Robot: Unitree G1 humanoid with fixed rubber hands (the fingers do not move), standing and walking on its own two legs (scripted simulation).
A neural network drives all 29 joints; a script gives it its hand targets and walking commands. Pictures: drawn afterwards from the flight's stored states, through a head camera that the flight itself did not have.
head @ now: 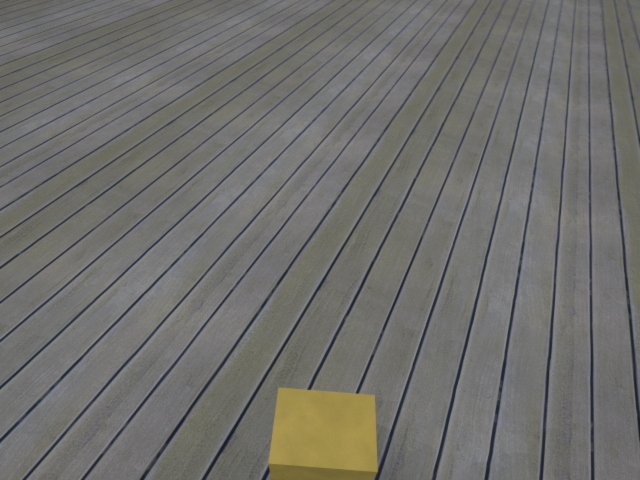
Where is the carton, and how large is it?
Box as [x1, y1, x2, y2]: [268, 387, 377, 479]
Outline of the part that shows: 278,387 268,462 271,479 372,479 377,472 374,395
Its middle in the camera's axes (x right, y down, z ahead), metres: +0.01 +0.54 +1.07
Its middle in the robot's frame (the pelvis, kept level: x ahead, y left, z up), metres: +0.39 -0.02 -0.68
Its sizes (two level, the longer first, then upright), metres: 0.266 0.187 0.196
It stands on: the floor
